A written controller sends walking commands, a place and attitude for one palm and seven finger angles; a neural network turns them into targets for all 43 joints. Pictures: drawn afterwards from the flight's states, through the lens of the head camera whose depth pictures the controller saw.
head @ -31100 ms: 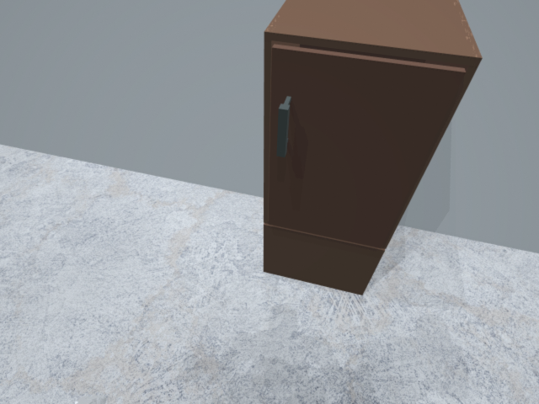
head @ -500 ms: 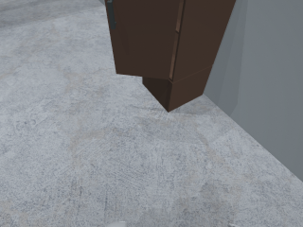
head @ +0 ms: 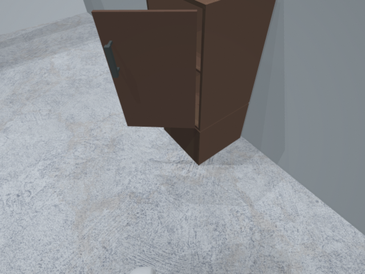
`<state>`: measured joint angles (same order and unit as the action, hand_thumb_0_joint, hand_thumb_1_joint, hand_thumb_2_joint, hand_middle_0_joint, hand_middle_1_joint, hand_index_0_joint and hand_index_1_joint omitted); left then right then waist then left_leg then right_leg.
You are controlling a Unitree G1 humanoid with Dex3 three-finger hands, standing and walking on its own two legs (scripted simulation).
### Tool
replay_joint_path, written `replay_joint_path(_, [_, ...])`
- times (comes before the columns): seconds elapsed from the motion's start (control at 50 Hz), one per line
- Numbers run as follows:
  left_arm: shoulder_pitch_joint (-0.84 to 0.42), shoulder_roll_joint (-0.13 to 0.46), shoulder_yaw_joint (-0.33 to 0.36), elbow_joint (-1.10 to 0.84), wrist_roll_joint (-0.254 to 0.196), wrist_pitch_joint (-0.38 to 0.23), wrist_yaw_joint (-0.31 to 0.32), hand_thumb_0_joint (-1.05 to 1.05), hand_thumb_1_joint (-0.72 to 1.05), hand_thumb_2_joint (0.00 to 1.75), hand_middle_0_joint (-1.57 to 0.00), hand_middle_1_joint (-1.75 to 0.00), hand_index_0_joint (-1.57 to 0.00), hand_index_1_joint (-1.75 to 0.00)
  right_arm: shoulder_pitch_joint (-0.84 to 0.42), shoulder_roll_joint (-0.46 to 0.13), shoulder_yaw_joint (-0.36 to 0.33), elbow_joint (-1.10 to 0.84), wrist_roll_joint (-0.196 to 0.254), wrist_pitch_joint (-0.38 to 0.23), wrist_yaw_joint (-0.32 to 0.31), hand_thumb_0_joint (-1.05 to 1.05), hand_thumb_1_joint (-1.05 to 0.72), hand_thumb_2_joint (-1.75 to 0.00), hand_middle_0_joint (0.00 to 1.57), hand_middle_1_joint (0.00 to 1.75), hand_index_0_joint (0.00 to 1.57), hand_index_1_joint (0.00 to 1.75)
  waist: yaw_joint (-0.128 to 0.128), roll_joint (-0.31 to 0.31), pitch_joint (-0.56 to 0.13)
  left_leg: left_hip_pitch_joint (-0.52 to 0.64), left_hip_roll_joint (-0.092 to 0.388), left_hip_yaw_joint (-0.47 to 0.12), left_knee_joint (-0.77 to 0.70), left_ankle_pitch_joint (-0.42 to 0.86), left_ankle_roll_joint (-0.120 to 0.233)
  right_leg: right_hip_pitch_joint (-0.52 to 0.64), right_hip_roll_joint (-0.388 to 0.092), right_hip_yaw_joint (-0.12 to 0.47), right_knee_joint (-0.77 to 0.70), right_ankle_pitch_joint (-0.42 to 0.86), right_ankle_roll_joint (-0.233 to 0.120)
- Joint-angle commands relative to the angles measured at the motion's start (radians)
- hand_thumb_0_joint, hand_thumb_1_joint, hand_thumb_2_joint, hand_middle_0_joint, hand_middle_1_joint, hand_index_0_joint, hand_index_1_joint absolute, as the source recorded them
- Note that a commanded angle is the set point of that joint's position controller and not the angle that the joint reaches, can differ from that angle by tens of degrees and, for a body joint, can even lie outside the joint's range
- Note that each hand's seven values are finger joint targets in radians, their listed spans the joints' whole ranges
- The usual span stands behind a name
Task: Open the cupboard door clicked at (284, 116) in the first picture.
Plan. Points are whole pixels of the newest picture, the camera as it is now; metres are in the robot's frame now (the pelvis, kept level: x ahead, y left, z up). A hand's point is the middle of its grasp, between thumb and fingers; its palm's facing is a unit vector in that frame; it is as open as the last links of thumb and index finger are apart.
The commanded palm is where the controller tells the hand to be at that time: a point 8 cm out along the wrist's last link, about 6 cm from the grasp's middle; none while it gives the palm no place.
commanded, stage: take the last steps up to it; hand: left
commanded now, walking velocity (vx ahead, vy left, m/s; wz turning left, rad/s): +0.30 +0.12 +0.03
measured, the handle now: (113, 59) +0.87 +0.33 +0.01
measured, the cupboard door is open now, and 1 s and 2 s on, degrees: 49 49 49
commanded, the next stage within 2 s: come to a stop and stand still in 0.56 s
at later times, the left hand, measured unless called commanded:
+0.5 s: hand (84, 259) +0.19 +0.29 -0.19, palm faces +0.08 -0.98 -0.17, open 7.4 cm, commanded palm none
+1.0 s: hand (111, 190) +0.39 +0.27 -0.18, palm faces -0.02 -0.98 -0.18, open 7.4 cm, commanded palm none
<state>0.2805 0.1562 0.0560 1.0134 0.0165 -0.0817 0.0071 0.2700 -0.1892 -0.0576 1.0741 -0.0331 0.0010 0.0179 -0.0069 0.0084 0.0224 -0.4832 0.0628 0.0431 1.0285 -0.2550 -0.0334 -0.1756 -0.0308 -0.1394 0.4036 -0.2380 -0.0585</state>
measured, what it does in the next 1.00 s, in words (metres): walks ahead: left foot, then right foot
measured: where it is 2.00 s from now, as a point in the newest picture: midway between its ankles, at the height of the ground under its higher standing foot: outside the picture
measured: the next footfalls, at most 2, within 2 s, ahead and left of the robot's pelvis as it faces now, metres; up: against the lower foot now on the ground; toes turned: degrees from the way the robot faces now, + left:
left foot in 0.30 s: +0.31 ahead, +0.21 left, +0.00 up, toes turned +1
right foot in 0.74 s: +0.35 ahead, -0.02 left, +0.00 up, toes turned -6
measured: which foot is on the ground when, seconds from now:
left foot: up 0.00-0.28, down 0.30-1.00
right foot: down 0.00-0.30, up 0.32-0.72, down 0.74-1.00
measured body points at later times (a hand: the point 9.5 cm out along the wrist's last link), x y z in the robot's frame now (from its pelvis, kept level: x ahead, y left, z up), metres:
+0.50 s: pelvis +0.19 +0.11 -0.01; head +0.21 +0.12 +0.44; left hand +0.19 +0.34 -0.18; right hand +0.26 -0.12 -0.15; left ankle +0.23 +0.19 -0.75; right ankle +0.17 -0.02 -0.67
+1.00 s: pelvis +0.29 +0.10 -0.01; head +0.33 +0.11 +0.43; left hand +0.39 +0.32 -0.17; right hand +0.26 -0.12 -0.17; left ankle +0.24 +0.19 -0.74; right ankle +0.31 -0.01 -0.75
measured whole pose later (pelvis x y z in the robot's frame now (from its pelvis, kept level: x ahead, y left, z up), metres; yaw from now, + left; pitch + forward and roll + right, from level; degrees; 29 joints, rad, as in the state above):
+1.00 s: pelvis +0.29 +0.10 -0.01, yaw -1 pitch +1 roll +0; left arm 0.13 0.16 0.03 1.01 0.01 0.01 0.03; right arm 0.30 -0.13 -0.04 1.08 -0.01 0.04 -0.03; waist -0.03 -0.03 0.05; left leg -0.22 0.01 0.11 0.63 -0.41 -0.03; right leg -0.30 -0.05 -0.08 0.55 -0.26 -0.02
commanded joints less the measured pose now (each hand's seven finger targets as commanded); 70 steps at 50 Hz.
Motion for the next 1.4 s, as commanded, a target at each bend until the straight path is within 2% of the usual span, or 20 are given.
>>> replay_joint_path(0.0, [0.163,0.122,0.008,0.038,-0.003,-0.022,0.002,0.0,0.9,0.9,-0.2,-0.3,-0.2,-0.3,-0.042,-0.011,0.005,-0.073,0.012,-0.019,0.009,0.0,-0.9,-0.9,0.2,0.3,0.2,0.3,0.044,-0.091,-0.028,-0.156,0.025,0.013,-0.096,0.063,-0.021,0.208,-0.27,0.152,-0.171,0.549,-0.062])
replay_joint_path(0.18, [0.185,0.15,0.01,0.1,0.009,-0.001,0.01,0.0,0.9,0.9,-0.2,-0.3,-0.2,-0.3,-0.219,-0.02,0.007,-0.144,0.016,-0.03,0.032,0.0,-0.9,-0.9,0.2,0.3,0.2,0.3,0.061,-0.186,0.098,-0.054,0.001,0.059,-0.375,0.057,0.024,0.151,-0.303,0.124,-0.169,0.365,-0.052])
replay_joint_path(0.24, [0.137,0.156,0.02,0.089,0.004,0.009,0.008,0.0,0.9,0.9,-0.2,-0.3,-0.2,-0.3,0.005,-0.072,-0.002,-0.08,0.006,-0.047,0.01,0.0,-0.9,-0.9,0.2,0.3,0.2,0.3,-0.055,-0.094,0.008,0.334,-0.061,0.098,-0.535,0.073,0.062,0.018,-0.226,0.033,0.11,0.438,-0.007])
replay_joint_path(0.26, [0.167,0.117,0.012,0.076,0.0,0.015,0.002,0.0,0.9,0.9,-0.2,-0.3,-0.2,-0.3,0.153,-0.163,-0.022,-0.042,-0.004,-0.053,-0.007,0.0,-0.9,-0.9,0.2,0.3,0.2,0.3,-0.102,0.07,-0.094,0.564,0.077,-0.05,-0.547,0.054,0.109,-0.144,-0.15,-0.007,0.352,0.204,0.026])
replay_joint_path(0.28, [0.186,0.064,-0.001,0.044,-0.007,0.017,-0.006,0.0,0.9,0.9,-0.2,-0.3,-0.2,-0.3,0.249,-0.259,-0.045,-0.028,-0.008,-0.053,-0.024,0.0,-0.9,-0.9,0.2,0.3,0.2,0.3,-0.111,0.301,-0.178,0.688,0.307,-0.398,-0.652,0.034,0.216,-0.353,-0.016,-0.03,0.674,-0.33,0.058])
replay_joint_path(0.3, [0.095,0.059,-0.003,-0.009,-0.004,0.016,-0.004,0.0,0.9,0.9,-0.2,-0.3,-0.2,-0.3,0.272,-0.282,-0.046,-0.03,0.0,-0.041,-0.036,0.0,-0.9,-0.9,0.2,0.3,0.2,0.3,-0.129,0.201,-0.129,0.593,0.366,-0.489,-0.743,-0.017,0.275,-0.431,-0.008,0.069,0.857,-0.367,0.031])
replay_joint_path(0.34, [0.049,0.05,0.001,-0.012,-0.001,0.03,0.0,0.0,0.9,0.9,-0.2,-0.3,-0.2,-0.3,0.07,-0.183,-0.021,-0.084,0.006,-0.046,-0.038,0.0,-0.9,-0.9,0.2,0.3,0.2,0.3,-0.045,0.214,-0.036,0.322,0.324,-0.403,-0.824,-0.253,0.246,-0.474,-0.08,0.124,0.968,-0.224,0.022])
replay_joint_path(0.42, [0.107,0.03,0.005,0.023,0.012,0.056,-0.015,0.0,0.9,0.9,-0.2,-0.3,-0.2,-0.3,0.015,-0.09,0.007,-0.087,0.004,-0.074,-0.044,0.0,-0.9,-0.9,0.2,0.3,0.2,0.3,0.03,0.083,-0.015,0.199,0.228,-0.184,-0.861,-0.019,0.199,-0.373,-0.103,0.121,0.802,-0.089,0.04])
replay_joint_path(0.62, [-0.099,0.054,-0.005,-0.066,0.009,0.067,-0.018,0.0,0.9,0.9,-0.2,-0.3,-0.2,-0.3,0.092,-0.096,0.01,-0.043,0.001,-0.069,-0.038,0.0,-0.9,-0.9,0.2,0.3,0.2,0.3,0.01,0.035,0.032,0.258,0.213,-0.091,-0.854,0.105,0.221,-0.235,-0.062,0.087,0.318,-0.028,0.048])
replay_joint_path(0.68, [-0.068,0.066,-0.013,-0.047,0.008,0.06,-0.008,0.0,0.9,0.9,-0.2,-0.3,-0.2,-0.3,0.09,-0.07,0.028,-0.022,0.007,-0.061,-0.047,0.0,-0.9,-0.9,0.2,0.3,0.2,0.3,0.035,-0.024,0.028,0.22,0.155,-0.039,-0.691,0.309,0.157,-0.04,-0.026,0.075,0.107,0.084,0.05])
replay_joint_path(0.74, [-0.001,0.171,-0.018,-0.004,-0.007,0.05,0.011,0.0,0.9,0.9,-0.2,-0.3,-0.2,-0.3,0.14,-0.043,0.036,-0.006,0.029,-0.048,-0.049,0.0,-0.9,-0.9,0.2,0.3,0.2,0.3,0.011,-0.016,-0.044,0.177,0.009,0.027,-0.619,0.122,0.01,0.122,-0.239,0.26,0.095,0.729,-0.045])
replay_joint_path(0.8, [-0.034,0.171,-0.011,-0.013,-0.016,0.06,0.032,0.0,0.9,0.9,-0.2,-0.3,-0.2,-0.3,0.168,-0.054,0.029,0.023,0.029,-0.013,-0.056,0.0,-0.9,-0.9,0.2,0.3,0.2,0.3,0.007,-0.156,-0.126,0.256,0.017,0.038,-0.578,0.201,0.006,0.121,-0.211,0.223,0.129,0.857,-0.046])
replay_joint_path(0.86, [-0.028,0.192,0.006,-0.017,-0.012,0.076,0.038,0.0,0.9,0.9,-0.2,-0.3,-0.2,-0.3,0.163,-0.067,0.01,0.01,0.029,0.007,-0.062,0.0,-0.9,-0.9,0.2,0.3,0.2,0.3,0.015,-0.087,-0.141,0.266,0.013,0.053,-0.49,0.332,0.002,0.121,-0.225,0.219,0.167,0.941,-0.057])
replay_joint_path(0.92, [-0.026,0.204,0.019,-0.017,-0.006,0.086,0.043,0.0,0.9,0.9,-0.2,-0.3,-0.2,-0.3,0.114,-0.038,0.004,-0.027,0.032,0.026,-0.057,0.0,-0.9,-0.9,0.2,0.3,0.2,0.3,0.029,-0.13,-0.11,0.175,-0.037,0.058,-0.368,-0.091,-0.009,0.122,-0.299,0.288,0.095,0.978,-0.127])
replay_joint_path(1.0, [-0.092,0.191,0.028,-0.033,-0.002,0.093,0.043,0.0,0.9,0.9,-0.2,-0.3,-0.2,-0.3,0.114,-0.028,-0.001,-0.044,0.033,0.033,-0.056,0.0,-0.9,-0.9,0.2,0.3,0.2,0.3,-0.009,-0.163,-0.116,0.224,-0.025,0.013,-0.519,-0.094,0.001,0.078,-0.276,0.266,0.094,0.796,-0.113])
replay_joint_path(1.02, [-0.101,0.177,0.024,-0.038,-0.008,0.097,0.038,0.0,0.9,0.9,-0.2,-0.3,-0.2,-0.3,0.132,-0.04,-0.001,-0.036,0.027,0.028,-0.056,0.0,-0.9,-0.9,0.2,0.3,0.2,0.3,-0.019,-0.095,-0.126,0.329,0.005,0.008,-0.609,0.108,0.013,-0.01,-0.22,0.223,0.123,0.607,-0.058])
replay_joint_path(1.06, [-0.105,0.1,0.01,-0.065,-0.013,0.116,0.028,0.0,0.9,0.9,-0.2,-0.3,-0.2,-0.3,0.069,-0.137,-0.013,-0.081,0.009,0.024,-0.056,0.0,-0.9,-0.9,0.2,0.3,0.2,0.3,-0.008,0.222,-0.054,0.253,0.26,-0.229,-0.735,0.373,0.169,-0.15,-0.015,0.072,0.302,-0.139,0.066])
replay_joint_path(1.08, [-0.121,0.107,0.013,-0.062,-0.004,0.132,0.03,0.0,0.9,0.9,-0.2,-0.3,-0.2,-0.3,0.034,-0.122,-0.009,-0.089,0.005,0.02,-0.064,0.0,-0.9,-0.9,0.2,0.3,0.2,0.3,-0.011,0.214,0.004,0.219,0.267,-0.232,-0.761,0.369,0.215,-0.196,0.012,0.133,0.47,-0.294,0.064])
replay_joint_path(1.22, [-0.07,0.093,-0.004,-0.023,-0.007,0.123,0.019,0.0,0.9,0.9,-0.2,-0.3,-0.2,-0.3,-0.015,-0.129,0.008,-0.085,0.012,-0.005,-0.073,0.0,-0.9,-0.9,0.2,0.3,0.2,0.3,0.001,0.127,-0.035,0.371,0.202,-0.13,-0.692,0.546,0.206,-0.167,-0.009,0.147,0.39,-0.244,0.073])
replay_joint_path(1.38, [-0.021,0.155,-0.025,0.012,-0.003,0.092,0.019,0.0,0.9,0.9,-0.2,-0.3,-0.2,-0.3,-0.035,-0.089,0.01,-0.065,0.029,0.001,-0.042,0.0,-0.9,-0.9,0.2,0.3,0.2,0.3,-0.015,0.026,0.05,0.328,0.025,-0.062,-0.686,0.012,0.053,-0.134,-0.109,0.264,-0.062,0.02,0.016])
